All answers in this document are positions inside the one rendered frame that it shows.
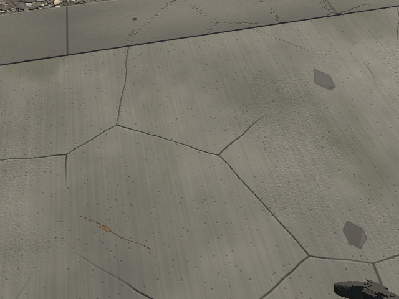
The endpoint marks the right robot hand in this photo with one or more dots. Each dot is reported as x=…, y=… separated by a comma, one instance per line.
x=363, y=290

